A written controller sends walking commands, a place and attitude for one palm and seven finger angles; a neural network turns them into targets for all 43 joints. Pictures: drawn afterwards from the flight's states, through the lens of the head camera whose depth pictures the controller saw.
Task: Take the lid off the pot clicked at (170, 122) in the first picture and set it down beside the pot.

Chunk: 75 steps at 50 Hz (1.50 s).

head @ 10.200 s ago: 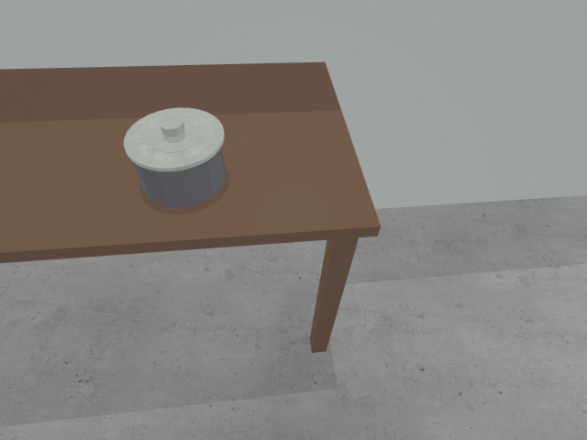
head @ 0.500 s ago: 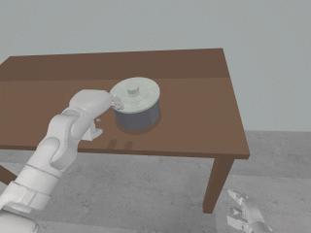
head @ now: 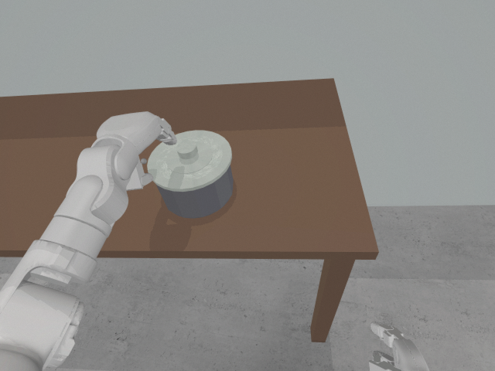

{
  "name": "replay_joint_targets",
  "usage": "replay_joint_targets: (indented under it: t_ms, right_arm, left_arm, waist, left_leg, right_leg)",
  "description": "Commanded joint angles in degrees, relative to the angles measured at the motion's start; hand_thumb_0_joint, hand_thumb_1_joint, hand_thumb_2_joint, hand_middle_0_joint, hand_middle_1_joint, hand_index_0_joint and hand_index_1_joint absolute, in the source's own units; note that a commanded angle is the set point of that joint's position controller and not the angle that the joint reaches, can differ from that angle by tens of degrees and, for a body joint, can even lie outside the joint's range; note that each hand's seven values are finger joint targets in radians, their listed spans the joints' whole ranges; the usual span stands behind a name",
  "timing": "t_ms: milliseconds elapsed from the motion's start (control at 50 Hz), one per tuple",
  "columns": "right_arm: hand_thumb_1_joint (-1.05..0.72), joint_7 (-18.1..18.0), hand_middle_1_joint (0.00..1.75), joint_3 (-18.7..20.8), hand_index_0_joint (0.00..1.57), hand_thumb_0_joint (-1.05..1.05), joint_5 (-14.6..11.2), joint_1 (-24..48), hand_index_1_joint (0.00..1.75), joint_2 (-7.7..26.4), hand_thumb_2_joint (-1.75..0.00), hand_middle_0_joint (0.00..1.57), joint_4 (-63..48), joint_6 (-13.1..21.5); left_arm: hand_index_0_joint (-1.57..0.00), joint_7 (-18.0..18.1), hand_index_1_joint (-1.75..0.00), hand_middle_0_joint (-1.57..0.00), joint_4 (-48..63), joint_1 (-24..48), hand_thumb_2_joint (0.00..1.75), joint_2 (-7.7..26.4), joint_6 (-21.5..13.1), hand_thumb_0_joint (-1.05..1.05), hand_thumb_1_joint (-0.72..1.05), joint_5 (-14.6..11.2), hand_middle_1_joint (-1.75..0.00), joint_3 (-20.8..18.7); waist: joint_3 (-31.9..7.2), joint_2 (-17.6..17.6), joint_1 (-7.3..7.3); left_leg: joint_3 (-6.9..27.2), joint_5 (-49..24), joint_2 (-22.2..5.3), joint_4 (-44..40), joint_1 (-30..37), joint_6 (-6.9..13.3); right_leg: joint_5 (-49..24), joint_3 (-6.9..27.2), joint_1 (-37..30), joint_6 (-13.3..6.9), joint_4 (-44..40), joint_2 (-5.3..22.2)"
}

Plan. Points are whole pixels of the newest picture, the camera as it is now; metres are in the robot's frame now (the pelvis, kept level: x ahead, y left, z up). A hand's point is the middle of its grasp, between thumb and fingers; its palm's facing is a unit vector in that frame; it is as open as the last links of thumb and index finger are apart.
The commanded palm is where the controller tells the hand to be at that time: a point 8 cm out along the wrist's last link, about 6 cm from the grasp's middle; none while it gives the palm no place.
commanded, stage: move the open hand above the knob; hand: left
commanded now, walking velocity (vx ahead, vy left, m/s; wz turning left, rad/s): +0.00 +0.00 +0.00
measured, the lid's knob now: (187, 149) +0.51 +0.15 +0.08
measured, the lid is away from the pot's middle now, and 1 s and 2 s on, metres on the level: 0.00 0.00 0.00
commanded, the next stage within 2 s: none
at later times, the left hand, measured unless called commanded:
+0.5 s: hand (165, 137) +0.46 +0.16 +0.16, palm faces -0.26 -0.04 -0.97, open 10.2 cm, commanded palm +0.45 +0.16 +0.21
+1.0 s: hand (167, 136) +0.48 +0.17 +0.14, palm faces -0.29 -0.02 -0.96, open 10.2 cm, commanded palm +0.47 +0.17 +0.21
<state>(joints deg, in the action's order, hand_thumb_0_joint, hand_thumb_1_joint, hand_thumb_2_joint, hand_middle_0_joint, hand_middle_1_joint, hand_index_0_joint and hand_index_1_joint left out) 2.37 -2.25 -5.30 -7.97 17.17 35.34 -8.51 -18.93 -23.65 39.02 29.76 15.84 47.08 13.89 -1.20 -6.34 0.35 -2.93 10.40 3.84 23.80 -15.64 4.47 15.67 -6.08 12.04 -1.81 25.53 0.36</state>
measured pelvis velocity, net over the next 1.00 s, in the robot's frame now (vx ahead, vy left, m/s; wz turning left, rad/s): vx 0.01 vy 0.02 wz -0.02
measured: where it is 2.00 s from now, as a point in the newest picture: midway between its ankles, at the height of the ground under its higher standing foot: outside the picture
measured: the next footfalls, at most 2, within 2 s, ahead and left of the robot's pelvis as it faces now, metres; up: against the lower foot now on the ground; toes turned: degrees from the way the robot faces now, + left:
none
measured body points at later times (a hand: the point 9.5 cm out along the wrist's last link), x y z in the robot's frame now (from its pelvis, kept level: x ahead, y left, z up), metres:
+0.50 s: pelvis +0.01 -0.01 +0.00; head +0.04 -0.04 +0.45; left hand +0.47 +0.16 +0.21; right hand +0.14 -0.26 -0.13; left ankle +0.02 +0.07 -0.74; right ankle -0.02 -0.09 -0.74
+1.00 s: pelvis +0.01 +0.02 +0.00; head +0.05 -0.01 +0.45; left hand +0.49 +0.16 +0.19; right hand +0.09 -0.25 -0.14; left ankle +0.02 +0.07 -0.74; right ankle -0.03 -0.09 -0.74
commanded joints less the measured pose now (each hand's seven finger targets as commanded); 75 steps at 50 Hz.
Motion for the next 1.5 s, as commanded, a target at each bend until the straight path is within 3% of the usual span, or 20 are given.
replay_joint_targets:
  t_ms: [0, 40, 80, 160, 240, 300, 380, 440, 520, 600, 660, 780, 880, 960, 1080, 1140, 1200, 1280, 1380, 1480]
  right_arm:
    - [-0.9, -0.55, 0.3, 2.37, 0.2, 0.0, 0.16, 9.03, 0.3, 5.9, -0.9, 0.2, -10.14, 1.48]
    - [-0.9, -1.66, 0.3, 2.24, 0.2, 0.0, 0.71, 7.97, 0.3, 5.88, -0.9, 0.2, -8.97, 3.07]
    - [-0.9, -2.64, 0.3, 1.91, 0.2, 0.0, 1.12, 5.25, 0.3, 6.35, -0.9, 0.2, -6.7, 3.48]
    - [-0.9, -2.25, 0.3, 1.04, 0.2, 0.0, -0.27, 3.92, 0.3, 5.58, -0.9, 0.2, -4.74, 2.21]
    - [-0.9, -0.42, 0.3, 2.36, 0.2, 0.0, -0.5, 6.12, 0.3, 5.88, -0.9, 0.2, -8.15, 1.13]
    - [-0.9, -1.1, 0.3, 2.97, 0.2, 0.0, 0.37, 5.97, 0.3, 6.44, -0.9, 0.2, -8.5, 1.38]
    - [-0.9, -3.11, 0.3, 2.33, 0.2, 0.0, 0.37, 0.9, 0.3, 7.04, -0.9, 0.2, -4.2, 1.78]
    - [-0.9, -3.07, 0.3, 1.94, 0.2, 0.0, -0.25, 0.48, 0.3, 6.29, -0.9, 0.2, -2.78, 0.95]
    - [-0.9, -1.44, 0.3, 2.79, 0.2, 0.0, 0.13, 0.95, 0.3, 6.27, -0.9, 0.2, -4.44, 0.6]
    - [-0.9, -2.05, 0.3, 3.59, 0.2, 0.0, 0.93, -1.01, 0.3, 6.91, -0.9, 0.2, -4.14, 1.04]
    - [-0.9, -3.28, 0.3, 2.92, 0.2, 0.0, 0.61, -2.27, 0.3, 6.99, -0.9, 0.2, -2.47, 1.33]
    - [-0.9, -1.69, 0.3, 3.47, 0.2, 0.0, 0.52, -2.4, 0.3, 6.61, -0.9, 0.2, -3.67, 1.1]
    - [-0.9, -2.16, 0.3, 3.66, 0.2, 0.0, 0.66, -2.82, 0.3, 7.39, -0.9, 0.2, -4.03, 0.45]
    - [-0.9, -2.69, 0.3, 4.16, 0.2, 0.0, 0.91, -3.75, 0.3, 6.41, -0.9, 0.2, -3.75, 3.1]
    - [-0.9, -1.15, 0.3, 3.31, 0.2, 0.0, 0.49, -4.08, 0.3, 7.1, -0.9, 0.2, -2.11, 1.37]
    - [-0.9, -0.79, 0.3, 3.95, 0.2, 0.0, 0.55, -1.69, 0.3, 6.4, -0.9, 0.2, -3.86, 0.87]
    - [-0.9, -1.46, 0.3, 4.48, 0.2, 0.0, 1.1, -2.55, 0.3, 6.02, -0.9, 0.2, -4.66, 3.31]
    - [-0.9, -2.48, 0.3, 3.51, 0.2, 0.0, 1.23, -5.96, 0.3, 7.37, -0.9, 0.2, -0.17, 2.25]
    - [-0.9, -1.04, 0.3, 3.58, 0.2, 0.0, 1.13, -3.13, 0.3, 5.89, -0.9, 0.2, -1.6, 1.55]
    - [-0.9, -1.76, 0.3, 3.46, 0.2, 0.0, 1.74, -2.91, 0.3, 6.25, -0.9, 0.2, -3.55, 1.55]
  left_arm:
    - [-0.83, 0.3, -0.08, -0.83, 20.17, 33.66, 1.46, 13.55, -1.14, 0.0, -0.33, 2.59, -0.08, -4.61]
    - [-0.83, 0.78, -0.08, -0.83, 22.76, 42.15, 1.46, 23.58, -2.71, 0.0, -0.33, 3.36, -0.08, -11.78]
    - [-0.83, 1.65, -0.08, -0.83, 15.38, 39.7, 1.46, 28.52, -3.86, 0.0, -0.33, 2.44, -0.08, -17.33]
    - [-0.83, 1.51, -0.08, -0.83, -8.1, 23.33, 1.46, 12.7, -2.43, 0.0, -0.33, 0.98, -0.08, -6.64]
    - [-0.83, -0.99, -0.08, -0.83, 0.4, 25.43, 1.46, 3.13, -0.4, 0.0, -0.33, 1.05, -0.08, 2.09]
    - [-0.83, -1.53, -0.08, -0.83, 15.33, 42.94, 1.46, 16.73, -2.36, 0.0, -0.33, 2.56, -0.08, -6.22]
    - [-0.83, -0.25, -0.08, -0.83, -0.42, 44.4, 1.46, 23.61, -4.72, 0.0, -0.33, 2.42, -0.08, -12.84]
    - [-0.83, 0.83, -0.08, -0.83, -14.13, 38.76, 1.46, 13.75, -4.09, 0.0, -0.33, 1.87, -0.08, -5.94]
    - [-0.83, 0.51, -0.08, -0.83, -10.42, 40.1, 1.46, 5.53, -3.28, 0.0, -0.33, 3.11, -0.08, 0.44]
    - [-0.83, 0.47, -0.08, -0.83, -3.79, 52.49, 1.46, 15.51, -4.7, 0.0, -0.33, 3.86, -0.08, -6.34]
    - [-0.83, 1.07, -0.08, -0.83, -12.91, 52.5, 1.46, 19.09, -5.25, 0.0, -0.33, 3.81, -0.08, -9.1]
    - [-0.83, 1.18, -0.08, -0.83, -15.77, 42.51, 1.46, 5.62, -5.31, 0.0, -0.33, 3.88, -0.08, -0.84]
    - [-0.83, 1.3, -0.08, -0.83, -11.3, 48.68, 1.46, 13.97, -5.34, 0.0, -0.33, 3.5, -0.08, -6.5]
    - [-0.83, 3.22, -0.08, -0.83, -2.53, 58.32, 1.46, 15.14, -7.59, 0.0, -0.33, 4.54, -0.08, -6.21]
    - [-0.83, 3.42, -0.08, -0.83, -25.18, 36.42, 1.46, 5.62, -3.03, 0.0, -0.33, 2.81, -0.08, -2.24]
    - [-0.83, 2.21, -0.08, -0.83, -11.35, 49.16, 1.46, 1.26, -2.25, 0.0, -0.33, 3.62, -0.08, 3.45]
    - [-0.83, 2.8, -0.08, -0.83, 3.33, 62.53, 1.46, 8.08, -5.84, 0.0, -0.33, 3.27, -0.08, -0.59]
    - [-0.83, 4.2, -0.08, -0.83, -18.35, 52.75, 1.46, 12.99, -4.32, 0.0, -0.33, 3.61, -0.08, -6.81]
    - [-0.83, 4.16, -0.08, -0.83, -20.21, 50.26, 1.46, -3.92, -1.99, 0.0, -0.33, 3.81, -0.08, 5.11]
    - [-0.83, 3.26, -0.08, -0.83, -11.84, 55.06, 1.46, 7.62, -3.62, 0.0, -0.33, 4.08, -0.08, -3.08]
  waist:
    - [-22.04, 6.83, 1.42]
    - [-28.82, 2.33, 0.96]
    - [-27.21, 2.79, 0.88]
    - [-12.48, 9.27, 0.78]
    - [-18.22, 6.77, 2.05]
    - [-28.84, 4.64, 2.84]
    - [-23.96, 7.85, 3.13]
    - [-14.79, 9.65, 2.81]
    - [-21.63, 4.26, 3.17]
    - [-29.86, 7.01, 4.38]
    - [-26.36, 10.3, 3.87]
    - [-21.96, 4.64, 3.29]
    - [-24.29, 7.4, 3.69]
    - [-31.21, 2.12, 4.4]
    - [-17.04, 8.65, 2.84]
    - [-22.85, 5.09, 4.36]
    - [-32.71, -0.62, 5.62]
    - [-23.54, 7.15, 4.27]
    - [-20.59, 5.07, 4.29]
    - [-29.65, 5.98, 3.7]
  left_leg:
    - [6.19, -13.3, -1.0, 0.36, 12.19, 0.25]
    - [7.38, -17.72, -0.36, 1.45, 16.37, 0.65]
    - [7.53, -19.98, -0.53, 1.65, 15.19, 0.72]
    - [5.54, -13.32, -1.08, -0.27, 5.87, -0.5]
    - [5.2, -16.37, -0.79, 1.5, 9.95, -0.18]
    - [6.21, -21.44, -0.29, 3.21, 15.04, 1.16]
    - [6.29, -18.67, -0.28, 1.8, 11.89, 1.28]
    - [5.22, -12.28, -0.83, 0.0, 5.74, 0.36]
    - [6.09, -17.16, -1.01, 1.66, 11.64, -0.03]
    - [6.65, -21.16, -0.9, 3.22, 14.62, 1.16]
    - [5.75, -17.15, -0.72, 1.39, 9.93, 1.34]
    - [6.76, -24.45, -1.99, 2.06, 12.84, 0.18]
    - [6.85, -19.36, -1.96, 1.37, 12.41, 0.74]
    - [9.25, -26.47, -2.85, 2.25, 22.33, -0.02]
    - [7.15, -18.9, -2.59, 0.7, 10.43, -1.34]
    - [8.34, -18.45, -2.7, 1.21, 16.17, -1.1]
    - [12.12, -26.93, -3.67, 3.13, 27.13, -2.13]
    - [10.18, -17.91, -2.9, 0.06, 16.99, -2.62]
    - [9.72, -17.55, -3.11, 0.32, 16.43, -3.03]
    - [9.1, -21.3, -2.54, 1.27, 18.52, -1.9]
  right_leg:
    - [-17.87, 5.77, -3.52, -0.14, -2.67, 0.42]
    - [-22.43, 6.55, -6.39, -0.45, -1.35, 0.2]
    - [-24.65, 6.47, -7.31, -0.64, -1.93, -0.26]
    - [-19.83, 4.67, -1.56, -0.02, -2.24, -0.07]
    - [-22.05, 4.95, -1.1, 0.1, -1.82, 0.22]
    - [-28.26, 6.96, -5.63, 0.1, -1.56, 0.25]
    - [-26.02, 5.98, -4.59, -0.17, -2.53, -0.46]
    - [-19.77, 4.71, -0.04, -0.03, -2.32, -0.11]
    - [-19.92, 4.81, 1.85, -0.4, -1.34, -0.2]
    - [-25.47, 6.14, -1.9, -0.04, -1.57, -0.44]
    - [-24.7, 6.14, -3.15, 0.12, -1.92, -0.25]
    - [-21.43, 4.4, 4.37, -0.54, -1.33, -0.48]
    - [-19.86, 4.86, 2.03, -0.47, -2.34, -0.55]
    - [-18.88, 4.87, 5.38, -0.42, -1.82, -1.08]
    - [-14.81, 2.92, 8.03, -0.64, -1.53, -1.25]
    - [-12.96, 3.39, 9.5, -0.62, -1.68, -0.86]
    - [-13.25, 4.09, 10.97, -0.64, -1.58, -1.28]
    - [-11.14, 2.97, 9.82, -1.23, -2.47, -1.71]
    - [-8.86, 2.37, 13.76, -1.26, -1.39, -1.15]
    - [-14.99, 4.01, 5.91, -1.12, -1.75, -0.83]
